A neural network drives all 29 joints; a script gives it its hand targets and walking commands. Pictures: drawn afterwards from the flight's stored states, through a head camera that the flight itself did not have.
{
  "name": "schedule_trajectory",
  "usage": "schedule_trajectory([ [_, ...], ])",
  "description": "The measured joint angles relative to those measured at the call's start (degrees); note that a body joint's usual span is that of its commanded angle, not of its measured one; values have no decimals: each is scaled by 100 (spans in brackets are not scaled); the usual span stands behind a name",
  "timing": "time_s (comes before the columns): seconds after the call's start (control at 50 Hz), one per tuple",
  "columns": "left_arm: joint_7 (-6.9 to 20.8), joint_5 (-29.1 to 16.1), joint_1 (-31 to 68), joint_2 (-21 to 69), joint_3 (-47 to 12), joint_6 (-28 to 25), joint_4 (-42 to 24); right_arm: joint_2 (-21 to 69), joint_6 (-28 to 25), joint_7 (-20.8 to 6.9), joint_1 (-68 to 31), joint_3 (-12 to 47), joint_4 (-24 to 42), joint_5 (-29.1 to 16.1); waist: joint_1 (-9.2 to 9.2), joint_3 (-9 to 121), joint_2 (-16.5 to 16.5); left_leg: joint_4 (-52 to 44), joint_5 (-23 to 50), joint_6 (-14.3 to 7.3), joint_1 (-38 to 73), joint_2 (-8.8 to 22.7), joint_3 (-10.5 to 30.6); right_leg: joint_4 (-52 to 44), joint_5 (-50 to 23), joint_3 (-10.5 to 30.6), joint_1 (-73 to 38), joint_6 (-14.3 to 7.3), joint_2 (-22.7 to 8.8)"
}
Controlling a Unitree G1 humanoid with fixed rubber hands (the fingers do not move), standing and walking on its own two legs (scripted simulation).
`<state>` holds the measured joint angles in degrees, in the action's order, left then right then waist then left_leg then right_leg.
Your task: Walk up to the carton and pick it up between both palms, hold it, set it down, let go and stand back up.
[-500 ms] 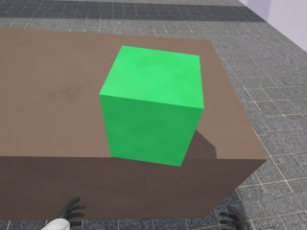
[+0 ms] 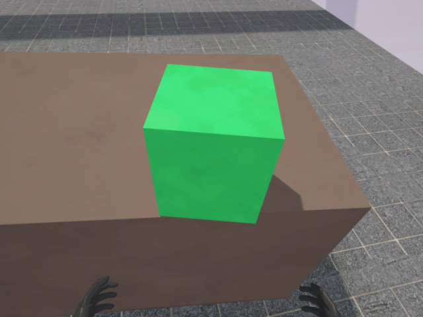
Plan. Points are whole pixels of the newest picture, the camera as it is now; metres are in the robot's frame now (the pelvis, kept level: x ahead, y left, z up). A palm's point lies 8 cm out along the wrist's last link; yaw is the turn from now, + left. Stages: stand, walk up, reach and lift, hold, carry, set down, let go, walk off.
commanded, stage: let go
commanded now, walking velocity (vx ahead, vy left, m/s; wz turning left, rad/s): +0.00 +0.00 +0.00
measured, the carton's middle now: (213, 146) +0.44 +0.01 +0.10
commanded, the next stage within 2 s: stand in 0.12 s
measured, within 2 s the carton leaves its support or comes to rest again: neither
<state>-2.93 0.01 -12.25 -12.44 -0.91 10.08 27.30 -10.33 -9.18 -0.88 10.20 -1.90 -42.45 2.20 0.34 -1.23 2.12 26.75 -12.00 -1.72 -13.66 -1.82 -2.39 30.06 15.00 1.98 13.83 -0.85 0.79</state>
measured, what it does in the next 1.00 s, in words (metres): stands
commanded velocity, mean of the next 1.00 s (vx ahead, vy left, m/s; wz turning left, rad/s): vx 0.00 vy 0.00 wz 0.00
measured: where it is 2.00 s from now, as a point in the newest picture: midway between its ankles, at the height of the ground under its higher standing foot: outside the picture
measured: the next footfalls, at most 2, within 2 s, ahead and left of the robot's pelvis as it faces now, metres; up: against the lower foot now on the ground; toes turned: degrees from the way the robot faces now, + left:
none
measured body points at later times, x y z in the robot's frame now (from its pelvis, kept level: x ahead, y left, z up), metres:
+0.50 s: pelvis +0.06 +0.01 +0.00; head +0.06 +0.02 +0.45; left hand +0.12 +0.24 -0.13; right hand +0.11 -0.23 -0.14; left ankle +0.03 +0.10 -0.74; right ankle +0.01 -0.11 -0.74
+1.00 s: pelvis +0.02 +0.02 +0.00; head +0.01 +0.02 +0.45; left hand +0.00 +0.23 -0.16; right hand -0.01 -0.20 -0.16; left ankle +0.03 +0.10 -0.74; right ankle +0.01 -0.11 -0.74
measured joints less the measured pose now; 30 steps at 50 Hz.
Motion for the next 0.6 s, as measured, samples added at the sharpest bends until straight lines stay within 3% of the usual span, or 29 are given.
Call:
schedule_trajectory([
  [0.16,-4,-13,-67,-30,-72,-190,-74,-92,-86,-27,88,22,49,-41,8,79,-43,-24,-72,-41,-47,-12,-42,-76,44,41,26,43,-15],
  [0.22,180,315,-291,56,-19,-826,256,-95,361,-41,237,28,-21,112,30,324,-167,173,-241,-55,-223,60,-3,-148,73,4,75,43,54],
  [0.32,318,307,-674,147,23,-1302,843,-74,657,-79,527,20,-369,67,38,478,-243,373,-498,-63,-287,90,-2,-89,246,11,80,52,84],
  [0.6,113,165,-1016,240,116,-1322,1974,-4,744,94,892,-79,-1133,-4,-32,550,-202,432,-702,-112,-108,46,-89,36,462,95,-44,100,35],
])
